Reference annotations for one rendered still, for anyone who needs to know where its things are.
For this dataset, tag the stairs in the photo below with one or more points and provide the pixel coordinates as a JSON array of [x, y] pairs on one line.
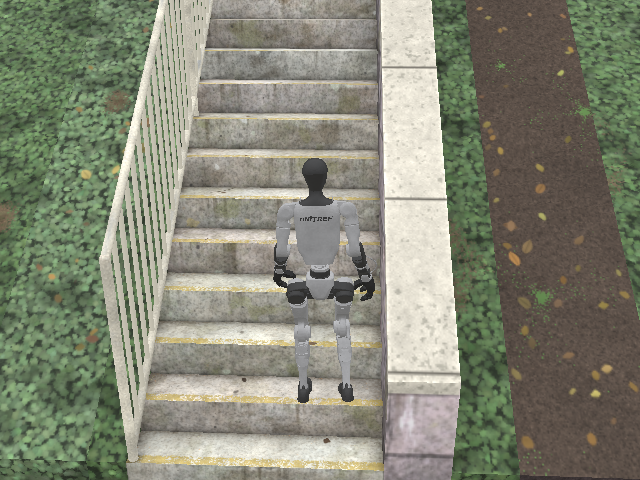
[[282, 81]]

